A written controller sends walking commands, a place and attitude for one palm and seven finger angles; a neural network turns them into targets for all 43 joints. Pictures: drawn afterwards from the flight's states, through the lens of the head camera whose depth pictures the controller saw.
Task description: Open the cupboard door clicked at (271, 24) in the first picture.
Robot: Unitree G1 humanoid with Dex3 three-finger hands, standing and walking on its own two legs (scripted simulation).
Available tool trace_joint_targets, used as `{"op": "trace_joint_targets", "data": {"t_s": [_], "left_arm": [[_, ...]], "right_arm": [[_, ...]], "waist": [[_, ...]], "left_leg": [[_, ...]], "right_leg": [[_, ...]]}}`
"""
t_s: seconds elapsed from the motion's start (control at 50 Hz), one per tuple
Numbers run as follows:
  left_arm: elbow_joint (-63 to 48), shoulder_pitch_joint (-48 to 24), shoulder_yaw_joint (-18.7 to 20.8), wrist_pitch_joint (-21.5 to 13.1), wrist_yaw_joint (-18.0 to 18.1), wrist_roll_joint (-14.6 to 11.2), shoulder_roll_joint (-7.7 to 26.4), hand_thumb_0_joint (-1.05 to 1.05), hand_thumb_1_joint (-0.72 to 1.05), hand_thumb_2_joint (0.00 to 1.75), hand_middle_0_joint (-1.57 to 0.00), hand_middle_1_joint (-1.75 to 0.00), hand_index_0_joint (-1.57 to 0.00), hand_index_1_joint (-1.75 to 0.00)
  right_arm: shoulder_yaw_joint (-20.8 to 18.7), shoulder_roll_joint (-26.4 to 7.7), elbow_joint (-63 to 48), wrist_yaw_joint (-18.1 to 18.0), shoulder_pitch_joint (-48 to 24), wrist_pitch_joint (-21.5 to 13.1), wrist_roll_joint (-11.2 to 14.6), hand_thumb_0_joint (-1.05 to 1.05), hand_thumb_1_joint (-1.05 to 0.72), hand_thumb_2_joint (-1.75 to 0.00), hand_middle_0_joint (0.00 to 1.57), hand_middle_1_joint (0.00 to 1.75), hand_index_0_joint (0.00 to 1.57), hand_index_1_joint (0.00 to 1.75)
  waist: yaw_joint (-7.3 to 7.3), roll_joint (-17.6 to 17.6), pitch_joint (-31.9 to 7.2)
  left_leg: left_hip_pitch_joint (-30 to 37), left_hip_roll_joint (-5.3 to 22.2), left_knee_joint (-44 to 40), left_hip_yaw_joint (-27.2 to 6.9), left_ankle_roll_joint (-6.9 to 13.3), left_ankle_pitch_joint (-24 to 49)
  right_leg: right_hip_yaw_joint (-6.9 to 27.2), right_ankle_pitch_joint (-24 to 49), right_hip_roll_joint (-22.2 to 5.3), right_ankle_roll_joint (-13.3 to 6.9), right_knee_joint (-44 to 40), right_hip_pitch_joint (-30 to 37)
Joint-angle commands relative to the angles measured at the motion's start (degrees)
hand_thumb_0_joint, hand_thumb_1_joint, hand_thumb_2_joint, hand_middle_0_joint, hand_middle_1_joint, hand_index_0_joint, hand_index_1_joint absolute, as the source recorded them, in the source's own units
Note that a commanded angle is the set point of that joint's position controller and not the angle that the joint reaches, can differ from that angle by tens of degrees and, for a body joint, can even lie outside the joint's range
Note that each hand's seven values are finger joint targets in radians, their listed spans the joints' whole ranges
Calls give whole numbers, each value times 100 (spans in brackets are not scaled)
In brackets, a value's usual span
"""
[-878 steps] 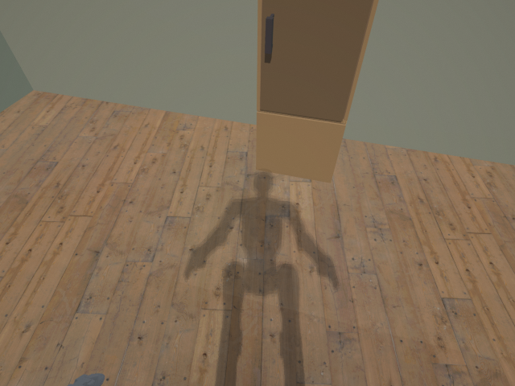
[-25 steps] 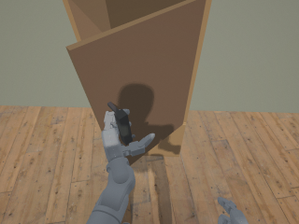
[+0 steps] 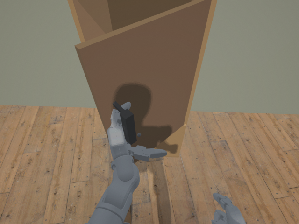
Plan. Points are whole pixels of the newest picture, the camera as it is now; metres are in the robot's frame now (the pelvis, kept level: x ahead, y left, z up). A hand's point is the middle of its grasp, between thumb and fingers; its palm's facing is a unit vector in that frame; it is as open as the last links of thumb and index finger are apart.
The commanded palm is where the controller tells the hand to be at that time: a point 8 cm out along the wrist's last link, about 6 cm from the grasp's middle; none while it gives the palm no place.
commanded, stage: slide the hand sideways off the handle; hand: left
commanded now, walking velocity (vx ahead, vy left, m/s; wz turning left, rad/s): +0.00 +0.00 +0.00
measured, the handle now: (124, 123) +0.37 +0.09 +0.07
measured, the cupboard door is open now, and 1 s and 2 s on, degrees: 44 46 46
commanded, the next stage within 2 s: draw the hand back to the body in 1.20 s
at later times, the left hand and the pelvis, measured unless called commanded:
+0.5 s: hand (131, 154) +0.28 +0.06 +0.06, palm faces -0.11 -0.99 +0.00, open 16.3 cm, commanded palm +0.26 +0.12 +0.06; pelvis -0.01 +0.02 +0.00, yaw -1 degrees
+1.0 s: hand (116, 167) +0.25 +0.09 +0.06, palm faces -0.08 -1.00 -0.02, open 16.3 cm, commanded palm +0.22 +0.16 +0.06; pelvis +0.01 +0.01 -0.01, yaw +0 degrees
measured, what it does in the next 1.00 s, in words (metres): stands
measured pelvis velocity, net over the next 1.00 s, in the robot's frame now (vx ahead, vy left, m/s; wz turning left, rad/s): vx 0.01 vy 0.01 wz -0.01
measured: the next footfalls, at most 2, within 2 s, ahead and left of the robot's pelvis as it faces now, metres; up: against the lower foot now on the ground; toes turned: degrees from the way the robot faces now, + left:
none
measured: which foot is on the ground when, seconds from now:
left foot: down 0.00-1.00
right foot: down 0.00-1.00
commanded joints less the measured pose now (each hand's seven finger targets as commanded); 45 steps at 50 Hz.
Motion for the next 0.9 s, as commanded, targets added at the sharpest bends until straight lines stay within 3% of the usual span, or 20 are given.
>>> {"op": "trace_joint_targets", "data": {"t_s": [0.0,0.02,0.04,0.08,0.12,0.16,0.22,0.26,0.32,0.36,0.5,0.54,0.64,0.76,0.88], "left_arm": [[-1202,-1453,-1067,-583,-1011,761,36,0,-50,30,-15,-30,-15,-30],[-1614,-1775,-665,-858,-1715,503,426,0,-50,30,-15,-30,-15,-30],[-1760,-1752,-625,-1063,-2245,384,619,0,-50,30,-15,-30,-15,-30],[-1760,-1545,-624,-1213,-3141,-109,634,0,-50,30,-15,-30,-15,-30],[-1664,-1458,-427,-1064,-3453,-819,401,0,-50,30,-15,-30,-15,-30],[-1496,-1268,-92,-889,-3327,-1191,395,0,-50,30,-15,-30,-15,-30],[-1823,-1085,145,-870,-2900,-1052,568,0,-50,30,-15,-30,-15,-30],[-1895,-740,83,-926,-2715,-807,575,0,-50,30,-15,-30,-15,-30],[-1925,-170,258,-965,-2675,-604,889,0,-50,30,-15,-30,-15,-30],[-2144,-218,185,-987,-2704,-551,873,0,-50,30,-15,-30,-15,-30],[-2776,279,132,-882,-2877,-724,876,0,-50,30,-15,-30,-15,-30],[-2884,645,265,-841,-2921,-784,988,0,-50,30,-15,-30,-15,-30],[-3145,900,151,-801,-3036,-737,999,0,-50,30,-15,-30,-15,-30],[-3634,1658,214,-778,-3163,-746,1139,0,-50,30,-15,-30,-15,-30],[-3907,1773,418,-770,-3336,-858,1367,0,-50,30,-15,-30,-15,-30]], "right_arm": [[-204,-686,-684,-43,-52,-204,66,0,-90,-90,20,30,20,30],[-262,-705,-914,-77,8,-205,122,0,-90,-90,20,30,20,30],[-234,-678,-975,-116,-26,-239,164,0,-90,-90,20,30,20,30],[-179,-681,-1143,-172,7,-319,303,0,-90,-90,20,30,20,30],[-108,-669,-1284,-231,-89,-392,439,0,-90,-90,20,30,20,30],[-77,-708,-1310,-248,-148,-451,487,0,-90,-90,20,30,20,30],[-107,-741,-1391,-177,-140,-507,440,0,-90,-90,20,30,20,30],[-121,-727,-1424,-96,-57,-514,393,0,-90,-90,20,30,20,30],[-142,-778,-1511,-42,-15,-463,371,0,-90,-90,20,30,20,30],[-136,-750,-1573,-49,-59,-433,375,0,-90,-90,20,30,20,30],[-101,-743,-1723,-127,-66,-459,425,0,-90,-90,20,30,20,30],[-104,-754,-1751,-139,-27,-486,427,0,-90,-90,20,30,20,30],[-96,-768,-1791,-146,13,-531,434,0,-90,-90,20,30,20,30],[-119,-767,-1917,-156,91,-586,440,0,-90,-90,20,30,20,30],[-98,-778,-1934,-217,96,-649,441,0,-90,-90,20,30,20,30]], "waist": [[-528,-902,-1018],[-365,-660,-1506],[-297,-421,-1668],[-279,-287,-1520],[-227,-304,-1195],[-129,-593,-943],[16,-478,-1118],[-11,-616,-1163],[88,-732,-1115],[38,-584,-1013],[33,-329,-975],[75,-427,-1054],[-41,-352,-804],[16,-364,-978],[-41,-319,-874]], "left_leg": [[735,-78,-442,266,278,1312],[741,-109,-382,273,323,1521],[861,-114,-356,294,324,1540],[958,-120,-428,258,319,1364],[950,-116,-600,211,283,1045],[811,-101,-730,170,237,735],[868,-103,-779,158,223,883],[830,-79,-721,177,232,1015],[614,-72,-690,205,238,983],[590,-77,-682,251,242,831],[678,-70,-686,220,237,791],[659,-64,-667,211,229,944],[603,-51,-595,155,217,945],[619,-68,-484,162,226,1189],[464,-101,-356,160,241,1015]], "right_leg": [[265,1934,-166,71,-846,485],[285,2329,-214,31,-703,718],[321,2435,-228,32,-647,811],[271,2197,-182,31,-689,767],[191,1653,-104,39,-864,704],[109,1116,-77,78,-974,605],[39,1116,-85,55,-840,640],[32,1291,-99,59,-750,627],[93,1269,-95,43,-718,715],[133,1145,-109,57,-736,632],[89,1078,-59,46,-727,597],[69,1263,-55,55,-683,696],[38,1267,-56,67,-594,465],[53,1577,-44,62,-494,576],[102,1464,-49,92,-494,465]]}}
